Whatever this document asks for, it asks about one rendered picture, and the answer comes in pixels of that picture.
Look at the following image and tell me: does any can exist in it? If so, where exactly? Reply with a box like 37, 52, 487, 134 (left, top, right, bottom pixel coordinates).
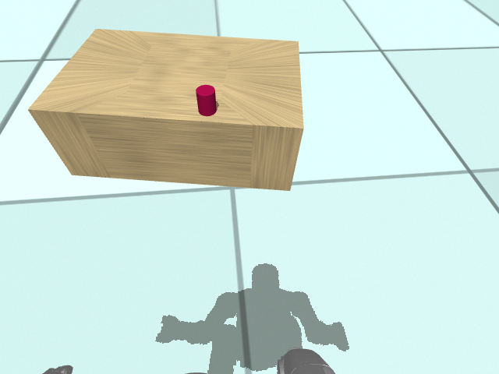
196, 85, 217, 116

